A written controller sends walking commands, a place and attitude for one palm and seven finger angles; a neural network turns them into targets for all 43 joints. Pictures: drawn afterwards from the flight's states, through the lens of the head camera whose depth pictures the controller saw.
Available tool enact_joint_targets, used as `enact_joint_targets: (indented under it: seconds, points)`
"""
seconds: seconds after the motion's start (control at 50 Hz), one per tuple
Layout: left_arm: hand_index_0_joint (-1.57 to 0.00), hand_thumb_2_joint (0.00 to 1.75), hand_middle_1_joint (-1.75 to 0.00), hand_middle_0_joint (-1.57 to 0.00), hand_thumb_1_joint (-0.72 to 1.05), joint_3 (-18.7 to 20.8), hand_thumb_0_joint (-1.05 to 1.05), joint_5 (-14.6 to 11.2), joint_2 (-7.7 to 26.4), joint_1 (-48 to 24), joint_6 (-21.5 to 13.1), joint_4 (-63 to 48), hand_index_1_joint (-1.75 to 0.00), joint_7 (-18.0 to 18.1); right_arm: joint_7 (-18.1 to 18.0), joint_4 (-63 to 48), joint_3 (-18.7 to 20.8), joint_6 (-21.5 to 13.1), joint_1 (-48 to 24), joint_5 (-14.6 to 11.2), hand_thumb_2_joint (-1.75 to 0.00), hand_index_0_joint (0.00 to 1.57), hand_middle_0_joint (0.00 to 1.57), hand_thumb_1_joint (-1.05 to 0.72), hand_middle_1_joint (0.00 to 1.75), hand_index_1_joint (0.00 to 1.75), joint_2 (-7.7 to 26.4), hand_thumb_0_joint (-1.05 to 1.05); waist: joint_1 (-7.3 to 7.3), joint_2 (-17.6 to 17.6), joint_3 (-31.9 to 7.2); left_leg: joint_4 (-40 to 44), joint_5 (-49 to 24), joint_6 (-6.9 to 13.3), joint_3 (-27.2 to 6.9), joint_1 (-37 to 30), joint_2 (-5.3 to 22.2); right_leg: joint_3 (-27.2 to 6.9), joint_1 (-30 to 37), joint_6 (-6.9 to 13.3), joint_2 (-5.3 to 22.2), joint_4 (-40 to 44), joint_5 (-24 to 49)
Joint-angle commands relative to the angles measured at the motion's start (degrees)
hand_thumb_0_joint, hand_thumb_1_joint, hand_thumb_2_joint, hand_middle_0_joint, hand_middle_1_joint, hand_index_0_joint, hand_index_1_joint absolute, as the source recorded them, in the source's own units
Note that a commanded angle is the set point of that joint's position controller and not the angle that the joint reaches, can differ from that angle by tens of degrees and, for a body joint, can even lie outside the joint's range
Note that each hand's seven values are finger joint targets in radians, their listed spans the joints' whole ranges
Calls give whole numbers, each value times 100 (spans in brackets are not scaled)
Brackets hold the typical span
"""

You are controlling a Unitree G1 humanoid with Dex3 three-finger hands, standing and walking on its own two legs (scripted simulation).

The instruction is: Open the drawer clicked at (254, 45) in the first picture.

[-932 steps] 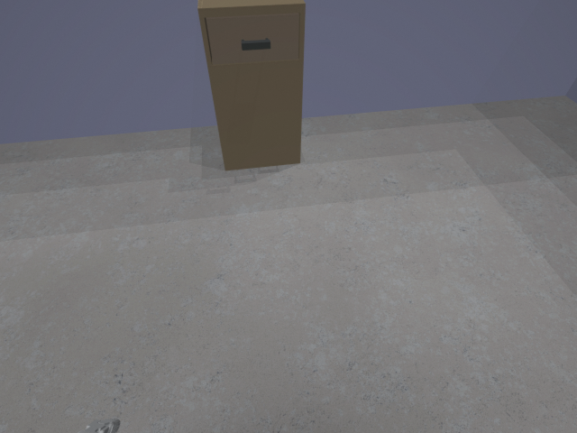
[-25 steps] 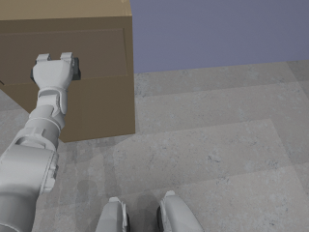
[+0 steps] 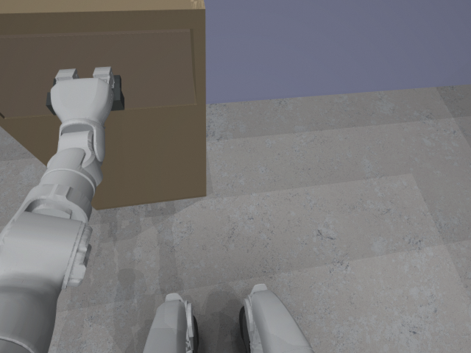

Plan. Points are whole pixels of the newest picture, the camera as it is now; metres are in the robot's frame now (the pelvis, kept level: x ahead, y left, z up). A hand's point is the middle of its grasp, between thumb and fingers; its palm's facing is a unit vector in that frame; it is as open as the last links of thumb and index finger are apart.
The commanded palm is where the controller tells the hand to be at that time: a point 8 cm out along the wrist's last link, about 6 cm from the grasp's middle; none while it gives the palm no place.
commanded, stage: pull the drawer open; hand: left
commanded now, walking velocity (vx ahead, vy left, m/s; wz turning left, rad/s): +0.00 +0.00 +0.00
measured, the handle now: (87, 91) +0.57 +0.21 +0.02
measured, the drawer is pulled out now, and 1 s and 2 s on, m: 0.00 0.00 0.00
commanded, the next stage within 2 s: none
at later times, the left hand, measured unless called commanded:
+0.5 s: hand (95, 119) +0.53 +0.20 +0.00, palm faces -0.04 -0.03 -1.00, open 5.9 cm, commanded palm +0.54 +0.20 +0.04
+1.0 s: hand (95, 119) +0.53 +0.20 +0.00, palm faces -0.04 +0.00 -1.00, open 5.9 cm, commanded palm +0.54 +0.19 +0.04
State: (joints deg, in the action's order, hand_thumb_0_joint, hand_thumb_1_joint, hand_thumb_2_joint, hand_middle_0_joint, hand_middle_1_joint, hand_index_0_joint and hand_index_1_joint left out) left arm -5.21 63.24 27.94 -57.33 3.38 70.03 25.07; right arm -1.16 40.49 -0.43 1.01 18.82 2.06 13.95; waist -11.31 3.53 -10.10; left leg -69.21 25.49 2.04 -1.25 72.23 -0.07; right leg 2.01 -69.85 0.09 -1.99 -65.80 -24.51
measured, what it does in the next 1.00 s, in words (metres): stands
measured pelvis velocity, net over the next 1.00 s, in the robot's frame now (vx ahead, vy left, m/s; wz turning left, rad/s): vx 0.01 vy -0.01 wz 0.00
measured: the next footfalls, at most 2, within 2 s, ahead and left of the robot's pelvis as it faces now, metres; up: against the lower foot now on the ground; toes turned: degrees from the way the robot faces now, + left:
none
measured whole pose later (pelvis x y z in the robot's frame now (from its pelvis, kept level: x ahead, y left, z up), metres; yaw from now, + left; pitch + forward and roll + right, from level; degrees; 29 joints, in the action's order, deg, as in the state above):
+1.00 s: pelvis +0.01 -0.01 +0.00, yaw +0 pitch +28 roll -3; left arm -3.4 63.7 28.9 -55.5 0.3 71.7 27.0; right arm -1.2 41.9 0.0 2.9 20.6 2.1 14.9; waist -11.4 3.8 -10.3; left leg -68.6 26.2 1.3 -1.9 70.5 0.4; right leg 2.5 -68.2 0.9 -2.5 -65.3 -25.3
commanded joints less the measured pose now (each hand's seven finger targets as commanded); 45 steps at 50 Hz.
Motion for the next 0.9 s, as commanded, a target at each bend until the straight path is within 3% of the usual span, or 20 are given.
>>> enact_joint_targets:
  seconds: [0.0, 0.02, 0.04, 0.1, 0.18, 0.22, 0.26, 0.28, 0.38, 0.42, 0.46, 0.48, 0.54, 0.6, 0.66, 0.76, 0.82, 0.88]
  points:
    - [-40, 90, -135, -40, 90, 82, 0, -127, 591, -1723, -40, -993, -135, -40, -62, -256, 433, 0, 1011, -35, -90, 20, 20, -90, 30, 30, 1021, 0, -33, 507, -2627, 1119, -659, 26, -317, -2879, 65, 170, 963, 200, -144, 1013, 320]
    - [-40, 90, -135, -40, 90, 64, 0, -151, 536, -1598, -51, -1008, -135, -57, -60, -252, 435, 24, 1006, -34, -90, 20, 20, -90, 30, 30, 1012, 0, -26, 360, -2582, 1118, -734, 36, -285, -2850, 64, 163, 1069, 191, -152, 1050, 378]
    - [-40, 90, -135, -40, 90, 222, 0, -188, 658, -1456, -99, -1080, -135, -60, -60, -254, 439, 49, 994, -31, -90, 20, 20, -90, 30, 30, 1009, 0, 58, 323, -2676, 1119, -897, 39, -255, -2893, 61, 150, 1227, 192, -147, 1050, 481]
    - [-40, 90, -135, -40, 90, 248, 0, -244, 576, -879, -196, -1312, -135, -82, -45, -297, 462, 123, 968, -40, -90, 20, 20, -90, 30, 30, 965, 0, 225, 261, -2757, 1128, -1316, 52, -129, -2976, 44, 105, 1646, 194, -171, 1138, 852]
    - [-40, 90, -135, -40, 90, 275, 0, -249, 443, -339, -319, -1449, -135, -19, -34, -275, 505, 215, 930, -39, -90, 20, 20, -90, 30, 30, 926, 0, 313, -10, -2511, 1157, -1698, 63, -17, -2897, 33, 56, 1993, 180, -175, 1200, 1368]
    - [-40, 90, -135, -40, 90, 417, 0, -224, 508, -3, -374, -1592, -135, 54, -6, -280, 551, 258, 914, -27, -90, 20, 20, -90, 30, 30, 903, 0, 420, -56, -2715, 1136, -1980, 65, 45, -2972, 17, 3, 2284, 180, -179, 1206, 1760]
    - [-40, 90, -135, -40, 90, 392, 0, -186, 402, 158, -402, -1622, -135, 122, 5, -243, 581, 302, 902, -15, -90, 20, 20, -90, 30, 30, 880, 0, 407, -113, -2569, 1126, -2226, 57, 81, -2966, 20, -12, 2352, 173, -167, 1192, 2090]
    - [-40, 90, -135, -40, 90, 427, 0, -192, 367, 368, -411, -1681, -135, 158, 27, -258, 596, 321, 889, -11, -90, 20, 20, -90, 30, 30, 875, 0, 489, -43, -2557, 1145, -2364, 51, 115, -2995, 4, -19, 2452, 185, -171, 1207, 2241]
    - [-40, 90, -135, -40, 90, 574, 0, -136, 407, 784, -393, -1912, -135, 306, 75, -255, 666, 415, 842, 14, -90, 20, 20, -90, 30, 30, 841, 0, 586, -200, -2708, 1119, -2913, 54, 220, -3071, -30, -121, 2972, 163, -126, 1204, 3188]
    - [-40, 90, -135, -40, 90, 508, 0, -34, 653, -459, -350, -1769, -135, 383, 32, -78, 661, 418, 924, 23, -90, 20, 20, -90, 30, 30, 891, 0, 152, -271, -2343, 986, -2686, 72, 175, -2797, -14, -157, 2637, 110, -96, 1202, 3133]
    - [-40, 90, -135, -40, 90, 687, 0, 67, 1215, -1517, -305, -1609, -135, 485, -27, 63, 632, 382, 1014, 58, -90, 20, 20, -90, 30, 30, 962, 0, -88, -183, -2356, 785, -2537, 95, 150, -2538, -25, -192, 2358, 78, -73, 1094, 2981]
    - [-40, 90, -135, -40, 90, 747, 0, 116, 1283, -1426, -250, -1428, -135, 504, -38, 60, 628, 379, 1018, 86, -90, 20, 20, -90, 30, 30, 969, 0, -27, -101, -2428, 746, -2571, 84, 144, -2558, -46, -183, 2314, 97, -78, 1035, 2922]
    - [-40, 90, -135, -40, 90, 613, 0, 17, 1091, -1692, -124, -1301, -135, 515, -28, 17, 610, 377, 1002, 98, -90, 20, 20, -90, 30, 30, 949, 0, -100, 22, -2618, 739, -2536, 80, 125, -2677, -84, -152, 2256, 101, -91, 1048, 2744]
    - [-40, 90, -135, -40, 90, 545, 0, 11, 1124, -1895, -46, -1266, -135, 486, -39, -86, 570, 396, 932, 57, -90, 20, 20, -90, 30, 30, 954, 0, -83, 249, -2772, 775, -2253, 68, 114, -2737, -101, -127, 2176, 103, -107, 1074, 2354]
    - [-40, 90, -135, -40, 90, 391, 0, -37, 972, -1984, -17, -1015, -135, 406, -39, -146, 532, 367, 876, 23, -90, 20, 20, -90, 30, 30, 965, 0, -176, 272, -2652, 839, -1763, 81, 53, -2700, -93, -70, 1888, 103, -135, 1141, 1677]
    - [-40, 90, -135, -40, 90, 318, 0, 16, 1084, -2293, -132, -897, -135, 339, -69, -234, 460, 256, 832, 1, -90, 20, 20, -90, 30, 30, 1004, 0, -225, 382, -2549, 916, -893, 101, -19, -2466, -75, -35, 1504, 118, -149, 1184, 690]
    - [-40, 90, -135, -40, 90, 407, 0, 24, 1265, -2365, -188, -834, -135, 336, -73, -214, 431, 162, 878, 7, -90, 20, 20, -90, 30, 30, 1044, 0, -216, 382, -2550, 908, -622, 109, -57, -2313, -65, -11, 1408, 140, -155, 1139, 440]
    - [-40, 90, -135, -40, 90, 330, 0, 34, 1232, -2557, -209, -863, -135, 316, -75, -205, 421, 84, 925, 8, -90, 20, 20, -90, 30, 30, 1062, 0, -242, 485, -2542, 931, -344, 112, -80, -2195, -68, -14, 1284, 143, -149, 1125, 207]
